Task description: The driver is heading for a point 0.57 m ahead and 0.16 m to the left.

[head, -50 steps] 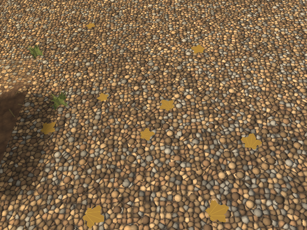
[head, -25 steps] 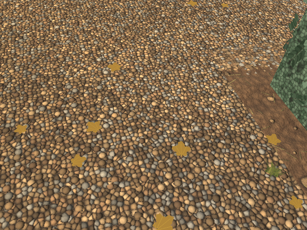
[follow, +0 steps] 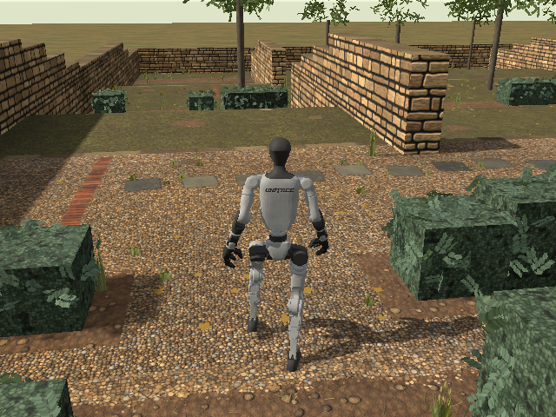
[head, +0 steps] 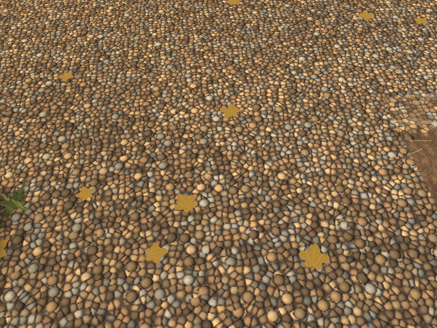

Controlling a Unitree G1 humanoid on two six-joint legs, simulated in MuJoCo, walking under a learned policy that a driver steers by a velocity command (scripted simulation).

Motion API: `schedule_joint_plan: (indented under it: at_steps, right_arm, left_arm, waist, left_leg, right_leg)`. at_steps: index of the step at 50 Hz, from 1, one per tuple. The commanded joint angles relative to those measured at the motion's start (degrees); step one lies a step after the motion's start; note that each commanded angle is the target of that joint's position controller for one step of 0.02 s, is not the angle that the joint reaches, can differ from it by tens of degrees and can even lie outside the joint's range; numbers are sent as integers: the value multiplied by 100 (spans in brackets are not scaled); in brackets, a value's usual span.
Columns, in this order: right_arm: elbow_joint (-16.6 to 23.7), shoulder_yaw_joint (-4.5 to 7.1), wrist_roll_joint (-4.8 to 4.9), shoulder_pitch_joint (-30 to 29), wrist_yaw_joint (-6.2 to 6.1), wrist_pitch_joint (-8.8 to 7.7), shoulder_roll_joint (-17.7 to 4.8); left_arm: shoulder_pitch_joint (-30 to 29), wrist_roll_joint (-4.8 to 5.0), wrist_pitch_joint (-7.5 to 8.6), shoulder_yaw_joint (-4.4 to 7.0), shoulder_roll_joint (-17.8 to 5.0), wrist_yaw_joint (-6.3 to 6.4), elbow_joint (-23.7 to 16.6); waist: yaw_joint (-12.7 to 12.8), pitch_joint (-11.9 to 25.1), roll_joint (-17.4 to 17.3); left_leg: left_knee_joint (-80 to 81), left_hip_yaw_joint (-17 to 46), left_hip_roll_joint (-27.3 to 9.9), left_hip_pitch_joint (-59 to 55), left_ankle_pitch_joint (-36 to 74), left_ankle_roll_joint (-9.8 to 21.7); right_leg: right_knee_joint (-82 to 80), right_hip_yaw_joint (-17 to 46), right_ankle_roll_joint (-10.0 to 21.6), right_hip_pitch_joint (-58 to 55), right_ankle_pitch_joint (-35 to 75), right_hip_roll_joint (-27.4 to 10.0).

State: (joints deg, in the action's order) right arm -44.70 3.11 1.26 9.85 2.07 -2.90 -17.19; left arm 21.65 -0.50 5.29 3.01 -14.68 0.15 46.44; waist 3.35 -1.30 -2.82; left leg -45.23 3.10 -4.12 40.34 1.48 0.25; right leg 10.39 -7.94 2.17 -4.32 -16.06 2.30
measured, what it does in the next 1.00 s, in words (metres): walks ahead, turning left: left foot, then right foot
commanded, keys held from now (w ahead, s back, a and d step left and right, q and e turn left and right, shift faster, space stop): w+q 0.60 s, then no key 0.40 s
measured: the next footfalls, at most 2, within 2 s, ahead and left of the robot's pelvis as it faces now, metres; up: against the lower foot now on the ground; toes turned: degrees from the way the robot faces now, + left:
left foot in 0.18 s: +0.28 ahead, +0.12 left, +0.00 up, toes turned +7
right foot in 0.64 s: +0.60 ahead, -0.01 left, +0.00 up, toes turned +25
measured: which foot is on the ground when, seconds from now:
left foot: up 0.00-0.16, down 0.18-0.66, up 0.68-1.00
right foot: down 0.00-0.16, up 0.18-0.62, down 0.64-1.00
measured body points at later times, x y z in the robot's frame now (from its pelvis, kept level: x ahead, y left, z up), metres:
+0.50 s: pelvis +0.29 +0.05 +0.00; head +0.33 +0.07 +0.45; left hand +0.43 +0.35 -0.08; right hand +0.44 -0.21 -0.10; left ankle +0.24 +0.11 -0.74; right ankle +0.52 -0.10 -0.68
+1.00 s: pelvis +0.50 +0.07 +0.00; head +0.53 +0.08 +0.45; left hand +0.48 +0.35 -0.12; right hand +0.77 -0.08 -0.10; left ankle +0.50 +0.21 -0.73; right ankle +0.56 -0.03 -0.74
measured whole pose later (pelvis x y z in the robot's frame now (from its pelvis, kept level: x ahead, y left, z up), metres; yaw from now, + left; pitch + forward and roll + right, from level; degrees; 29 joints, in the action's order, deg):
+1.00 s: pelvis +0.50 +0.07 +0.00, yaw +26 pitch +0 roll -1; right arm -38.9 2.0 -0.3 7.7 -0.8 1.4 -15.4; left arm 12.5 0.2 2.7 1.6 -14.6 -1.0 45.0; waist 2.4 -3.1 -1.4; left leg -32.0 3.7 -1.4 21.2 -9.2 -1.8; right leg 24.9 -1.9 1.3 13.3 -12.0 1.4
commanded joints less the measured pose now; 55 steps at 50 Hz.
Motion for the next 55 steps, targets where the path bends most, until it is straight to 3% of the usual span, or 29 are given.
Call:
schedule_joint_plan:
  at_steps: [1, 3, 6, 8, 9, 10, 11, 12, 13, 14, 15, 18, 24, 28, 31, 32, 33, 34, 35, 37, 39, 42, 45, 49, 50, 51, 52, 53, 55]
  right_arm:
    - [736, -84, -14, -963, 120, -100, -30]
    - [922, -78, 8, -1172, 208, -115, -81]
    - [1041, 61, 25, -866, 267, -79, -374]
    - [767, 335, 50, 535, 184, -23, -878]
    - [613, 487, 40, 1389, 51, 64, -1255]
    - [682, 533, 46, 1222, 15, 29, -1713]
    - [760, 418, 12, 1414, -11, -5, -1232]
    - [719, 356, -34, 1169, -18, -57, -1026]
    - [768, 322, -14, 776, -20, -91, -928]
    - [852, 281, -31, 410, -26, -101, -781]
    - [955, 242, -116, 213, -50, -111, -681]
    - [922, 254, -70, 139, -107, -136, -702]
    - [681, 313, 11, 670, -259, -31, -921]
    - [548, 306, 57, 992, -292, 50, -887]
    - [584, 286, 7, 801, -297, 96, -779]
    - [638, 193, -42, 814, -286, 89, -511]
    - [751, 79, -165, 1232, -302, 63, -182]
    - [750, 40, -2, 1881, -303, 27, -229]
    - [587, 158, 46, 1769, -327, 61, -781]
    - [767, 198, -44, 749, -358, 192, -862]
    - [829, 158, -88, 647, -344, 275, -567]
    - [755, 25, -108, 744, -346, 330, -164]
    - [737, 1, -125, 533, -325, 352, -202]
    - [798, 58, -164, 231, -293, 404, -302]
    - [848, 70, -221, 122, -303, 402, -359]
    - [944, 104, -270, 63, -341, 398, -576]
    - [1040, 146, -268, -78, -395, 428, -878]
    - [968, 62, -235, -285, -373, 453, -532]
    - [1002, 16, -231, -470, -286, 427, -274]
  left_arm:
    - [-82, 56, 73, 225, -946, 68, -255]
    - [38, 102, -8, 245, -1010, 81, -166]
    - [-26, 100, -174, 310, -1264, 168, -205]
    - [-133, 96, -280, 317, -1358, 234, -274]
    - [-62, 33, -232, 253, -1258, 254, -391]
    - [693, -92, -57, -49, -295, 82, -645]
    - [-48, 117, 188, 38, -851, -9, -714]
    - [-672, 320, 297, 101, -1074, -46, -957]
    - [-787, 258, 356, 66, -995, -12, -1007]
    - [-789, 110, 349, 96, -986, 30, -957]
    - [-635, 46, 284, 132, -1020, 34, -946]
    - [-506, -61, 86, 109, -866, 46, -962]
    - [-1905, -26, 116, -43, -522, 8, -1342]
    - [-2216, 93, 199, 58, -794, -95, -1460]
    - [-1509, 65, 266, 212, -1025, -93, -1299]
    - [-979, -75, 308, 279, -1209, -62, -1251]
    - [-339, -213, 301, 358, -1615, -35, -1256]
    - [-55, -145, 191, 409, -1682, -93, -994]
    - [-268, -11, 147, 274, -1144, -116, -1160]
    - [-839, -46, 58, 92, -694, -122, -1209]
    - [-1104, -80, 50, 28, -582, -150, -1053]
    - [-1368, -72, 13, 62, -712, -137, -863]
    - [-1363, 24, -93, 119, -923, -91, -712]
    - [-1411, 110, -196, 54, -865, -94, -565]
    - [-1288, 113, -197, -5, -721, -104, -486]
    - [-1096, 10, -179, -72, -558, -114, -430]
    - [-611, -126, -156, -101, -483, -145, -367]
    - [-472, -102, -202, -171, -278, -119, -325]
    - [-1007, -76, -306, -101, -610, -66, -340]
  waist:
    - [123, -642, 530]
    - [103, -630, 533]
    - [-266, -52, 870]
    - [-1064, 792, 870]
    - [-1417, 1330, 324]
    - [-580, 1977, -1131]
    - [-1100, 2438, -436]
    - [-1106, 1447, -177]
    - [-792, 857, 365]
    - [-543, 499, 485]
    - [-329, 400, 312]
    - [-141, 219, 153]
    - [-696, 89, -44]
    - [-756, 173, -227]
    - [-284, 332, -446]
    - [-32, 876, -297]
    - [-33, 1808, 744]
    - [-236, 2316, 2475]
    - [-119, 1862, 1460]
    - [-84, 827, 497]
    - [-368, 494, 682]
    - [-532, 626, 1026]
    - [-436, 938, 1056]
    - [-476, 717, 934]
    - [-481, 605, 836]
    - [-401, 659, 495]
    - [-38, 754, -237]
    - [49, 886, -625]
    - [-222, 308, -256]
  left_leg:
    - [757, -353, 49, -144, 458, 95]
    - [1041, -486, 136, -73, 163, 261]
    - [1030, -926, 615, -778, -698, 607]
    - [1278, -938, 975, -2802, -735, 969]
    - [1383, 184, 343, -4617, -881, 1265]
    - [1753, 3548, -1251, -6603, -1982, 2442]
    - [2620, 4497, -1415, -6657, -2596, 2459]
    - [2849, 3607, -1246, -5933, -2196, 2112]
    - [2902, 2950, -996, -4961, -1573, 1926]
    - [2969, 2440, -753, -4169, -897, 1814]
    - [3103, 2143, -593, -3620, -414, 1809]
    - [3331, 1624, -396, -2711, 307, 1841]
    - [3083, 1082, 165, -2194, -208, 1304]
    - [2516, 1817, -141, -2970, -689, 1170]
    - [1695, 2034, -127, -3278, -54, 895]
    - [670, 1721, 201, -3104, 213, 653]
    - [-1057, 1175, 769, -2054, -1438, 294]
    - [-2684, 740, 1255, -480, -3905, -51]
    - [-3244, 1037, 886, -123, -3703, -148]
    - [-3141, 699, 591, -181, -3117, -293]
    - [-2219, 549, 272, -724, -2910, -303]
    - [-740, 138, 282, -1566, -2485, -440]
    - [310, -19, 296, -2255, -1573, -416]
    - [1636, -158, 385, -3050, -704, -130]
    - [2102, -29, 308, -3315, -351, -1]
    - [2184, 479, -160, -3743, 546, 174]
    - [1977, 953, -681, -4018, 1103, 530]
    - [2049, 927, -665, -3412, -147, 748]
    - [2052, 642, -120, -2890, -943, 425]
  right_leg:
    - [-537, 121, 588, 628, 2232, -1541]
    - [-262, -5, 541, 123, 2913, -1686]
    - [918, -221, 369, -474, 5932, -1769]
    - [2929, -350, 177, 98, 6471, -1605]
    - [4619, -295, -16, 1521, 4556, -1360]
    - [6753, 326, -367, 4143, -1570, -111]
    - [7254, 1498, -251, 4670, -1704, -60]
    - [7025, 1497, -136, 5040, -1132, -343]
    - [6471, 1438, -99, 4855, -652, -593]
    - [6015, 1378, -162, 4539, -455, -743]
    - [5857, 1415, -221, 4146, -298, -854]
    - [5212, 1216, -520, 3832, -70, -922]
    - [2633, 972, -712, 3266, 2092, -418]
    - [1886, 1249, -570, 3137, 1845, -262]
    - [1466, 1136, -188, 2316, 1420, -237]
    - [1503, 1357, 103, 1279, 1832, -651]
    - [1898, 2623, 676, -467, 3114, -1848]
    - [1371, 4944, 1616, -1483, 2811, -2847]
    - [1207, 4821, 1464, -1056, 2248, -2695]
    - [1241, 3067, 1144, 254, 3455, -2113]
    - [1052, 2275, 982, 1134, 4052, -1680]
    - [853, 1637, 1063, 1601, 4745, -1445]
    - [846, 1420, 1065, 1567, 4463, -1452]
    - [959, 1446, 819, 1864, 2402, -1352]
    - [1022, 1440, 564, 2014, 1644, -1188]
    - [1234, 1325, 228, 2258, 852, -962]
    - [1525, 976, -59, 2537, -246, -502]
    - [1399, 774, -232, 2009, -337, -438]
    - [1444, 724, -317, 1990, 129, -399]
